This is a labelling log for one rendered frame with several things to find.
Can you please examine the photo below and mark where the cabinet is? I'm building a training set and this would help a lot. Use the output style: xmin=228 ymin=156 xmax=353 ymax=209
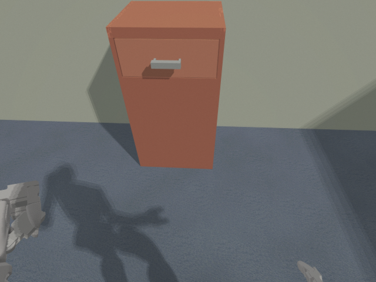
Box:
xmin=106 ymin=1 xmax=226 ymax=169

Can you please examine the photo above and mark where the robot left hand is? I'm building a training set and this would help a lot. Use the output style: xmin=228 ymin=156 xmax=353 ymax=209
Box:
xmin=0 ymin=180 xmax=46 ymax=263

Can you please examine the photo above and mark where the drawer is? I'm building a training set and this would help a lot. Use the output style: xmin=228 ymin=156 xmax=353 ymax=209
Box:
xmin=114 ymin=38 xmax=219 ymax=78

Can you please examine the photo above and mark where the handle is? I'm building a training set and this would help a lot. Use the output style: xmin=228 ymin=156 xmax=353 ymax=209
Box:
xmin=150 ymin=58 xmax=181 ymax=69

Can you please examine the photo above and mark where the robot right hand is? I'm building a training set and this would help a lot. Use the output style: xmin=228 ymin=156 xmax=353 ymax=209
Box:
xmin=297 ymin=261 xmax=323 ymax=282

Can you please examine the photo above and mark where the robot left forearm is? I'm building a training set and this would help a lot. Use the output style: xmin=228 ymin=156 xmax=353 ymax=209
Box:
xmin=0 ymin=262 xmax=12 ymax=282

